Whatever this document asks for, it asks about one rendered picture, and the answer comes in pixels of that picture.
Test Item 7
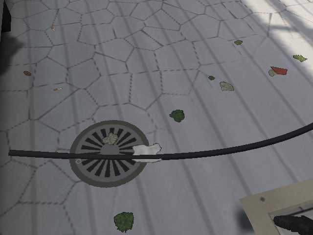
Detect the robot right hand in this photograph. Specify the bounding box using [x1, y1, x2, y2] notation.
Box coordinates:
[274, 215, 313, 235]

